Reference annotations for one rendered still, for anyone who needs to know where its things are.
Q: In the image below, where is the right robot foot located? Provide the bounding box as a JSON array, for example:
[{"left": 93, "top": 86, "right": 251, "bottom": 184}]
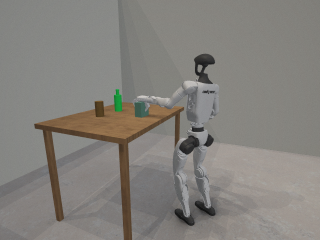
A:
[{"left": 195, "top": 201, "right": 216, "bottom": 216}]

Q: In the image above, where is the left robot forearm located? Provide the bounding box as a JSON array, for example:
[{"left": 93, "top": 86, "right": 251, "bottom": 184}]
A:
[{"left": 146, "top": 96, "right": 169, "bottom": 108}]

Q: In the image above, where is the left robot upper arm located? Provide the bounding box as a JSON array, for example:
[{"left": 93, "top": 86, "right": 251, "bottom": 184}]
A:
[{"left": 164, "top": 80, "right": 198, "bottom": 109}]

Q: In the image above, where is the right robot upper arm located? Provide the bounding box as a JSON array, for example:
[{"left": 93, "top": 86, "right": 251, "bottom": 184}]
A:
[{"left": 211, "top": 83, "right": 220, "bottom": 116}]

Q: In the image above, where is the sponge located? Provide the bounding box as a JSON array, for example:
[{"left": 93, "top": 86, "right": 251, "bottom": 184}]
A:
[{"left": 134, "top": 101, "right": 149, "bottom": 118}]

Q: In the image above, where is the left robot hand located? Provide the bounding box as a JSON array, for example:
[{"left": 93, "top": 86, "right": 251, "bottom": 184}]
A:
[{"left": 132, "top": 95, "right": 150, "bottom": 112}]

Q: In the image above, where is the table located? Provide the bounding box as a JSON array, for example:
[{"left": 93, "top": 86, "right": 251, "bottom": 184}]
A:
[{"left": 34, "top": 102, "right": 184, "bottom": 240}]

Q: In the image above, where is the right robot forearm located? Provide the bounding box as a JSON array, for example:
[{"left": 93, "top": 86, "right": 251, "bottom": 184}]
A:
[{"left": 201, "top": 115, "right": 216, "bottom": 125}]

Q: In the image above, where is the humanoid robot head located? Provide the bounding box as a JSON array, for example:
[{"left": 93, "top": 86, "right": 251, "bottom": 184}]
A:
[{"left": 194, "top": 53, "right": 215, "bottom": 84}]

